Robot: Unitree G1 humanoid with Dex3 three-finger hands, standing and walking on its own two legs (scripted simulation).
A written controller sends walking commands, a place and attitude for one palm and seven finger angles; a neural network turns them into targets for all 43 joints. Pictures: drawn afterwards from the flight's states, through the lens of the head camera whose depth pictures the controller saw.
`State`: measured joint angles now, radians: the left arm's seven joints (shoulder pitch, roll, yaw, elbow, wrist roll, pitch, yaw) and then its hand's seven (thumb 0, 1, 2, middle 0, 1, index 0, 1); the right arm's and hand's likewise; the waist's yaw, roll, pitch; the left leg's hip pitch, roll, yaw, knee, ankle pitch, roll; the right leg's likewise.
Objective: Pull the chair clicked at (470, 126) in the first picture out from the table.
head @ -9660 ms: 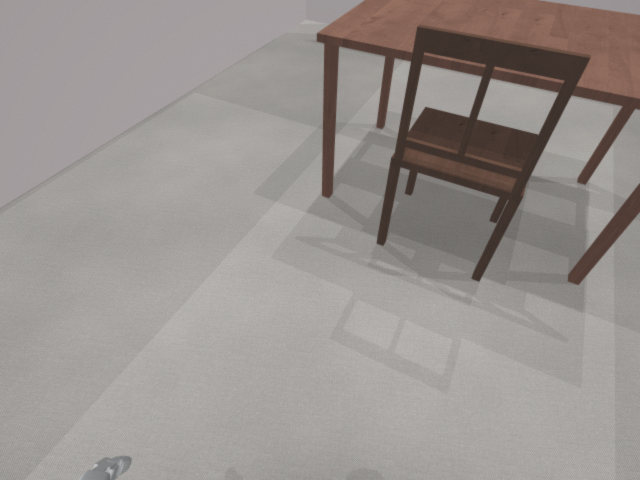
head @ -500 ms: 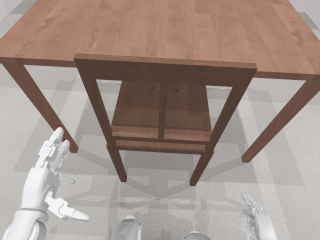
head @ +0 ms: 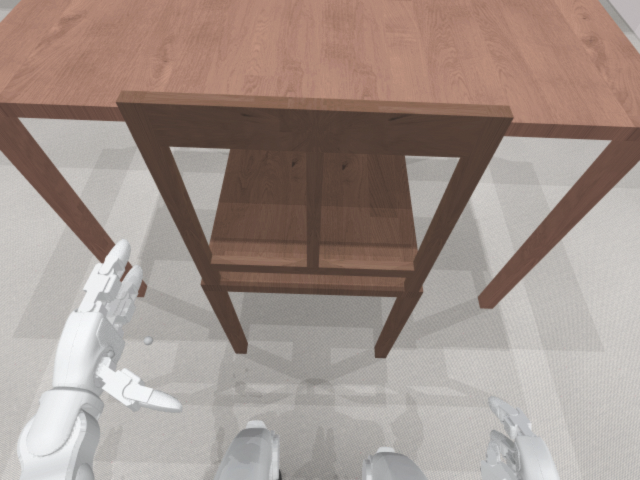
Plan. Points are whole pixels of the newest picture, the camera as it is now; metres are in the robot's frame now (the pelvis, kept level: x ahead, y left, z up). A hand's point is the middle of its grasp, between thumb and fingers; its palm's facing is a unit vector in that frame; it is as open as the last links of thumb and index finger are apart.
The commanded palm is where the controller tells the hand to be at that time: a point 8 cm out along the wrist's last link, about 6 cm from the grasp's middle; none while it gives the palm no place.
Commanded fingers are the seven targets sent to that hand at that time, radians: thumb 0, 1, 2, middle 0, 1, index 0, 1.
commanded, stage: aim the fingers beside a spindle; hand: left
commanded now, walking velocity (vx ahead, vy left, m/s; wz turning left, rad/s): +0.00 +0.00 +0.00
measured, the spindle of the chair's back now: (313, 216) +0.48 +0.02 -0.01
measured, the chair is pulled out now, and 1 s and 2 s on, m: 0.00 0.00 0.00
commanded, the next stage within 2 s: none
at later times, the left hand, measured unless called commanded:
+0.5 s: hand (163, 313) +0.31 +0.20 +0.02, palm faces -0.02 -1.00 -0.04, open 16.9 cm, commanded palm +0.29 +0.25 +0.02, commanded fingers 0.00 -0.50 0.30 -0.06 -0.08 -0.06 -0.08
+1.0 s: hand (189, 294) +0.35 +0.19 -0.01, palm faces -0.03 -1.00 -0.03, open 16.9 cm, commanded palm +0.33 +0.24 +0.00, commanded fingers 0.00 -0.50 0.30 -0.06 -0.08 -0.06 -0.08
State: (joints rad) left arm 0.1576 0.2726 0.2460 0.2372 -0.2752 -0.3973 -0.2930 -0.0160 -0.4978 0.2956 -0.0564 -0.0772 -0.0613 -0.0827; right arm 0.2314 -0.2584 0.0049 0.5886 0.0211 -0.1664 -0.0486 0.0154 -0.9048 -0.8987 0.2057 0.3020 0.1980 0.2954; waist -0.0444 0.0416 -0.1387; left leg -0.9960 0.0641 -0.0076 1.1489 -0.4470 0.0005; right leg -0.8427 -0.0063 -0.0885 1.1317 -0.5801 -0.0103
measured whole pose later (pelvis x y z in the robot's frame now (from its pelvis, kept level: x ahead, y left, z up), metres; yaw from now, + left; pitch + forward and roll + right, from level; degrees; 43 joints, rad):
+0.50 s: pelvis -0.01 +0.01 -0.01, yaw -1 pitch +19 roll -3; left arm -0.01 0.26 0.22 0.32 -0.24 -0.44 -0.25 -0.02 -0.50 0.30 -0.06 -0.08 -0.06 -0.08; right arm 0.22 -0.26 0.01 0.60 0.01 -0.15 -0.03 0.01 -0.90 -0.90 0.21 0.30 0.20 0.30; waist -0.05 0.04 -0.15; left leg -1.09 0.06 0.00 1.21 -0.46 0.02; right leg -0.93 -0.01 -0.08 1.19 -0.59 0.00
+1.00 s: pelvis -0.01 +0.01 -0.03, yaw -1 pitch +22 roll -3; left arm -0.20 0.26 0.22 0.48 -0.19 -0.42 -0.20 -0.02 -0.50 0.30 -0.06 -0.08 -0.06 -0.08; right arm 0.22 -0.25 0.01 0.60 0.00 -0.08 -0.02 0.01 -0.91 -0.90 0.21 0.30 0.20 0.30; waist -0.07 0.04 -0.14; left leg -1.18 0.07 0.01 1.27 -0.47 0.02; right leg -1.03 -0.01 -0.07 1.26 -0.60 0.01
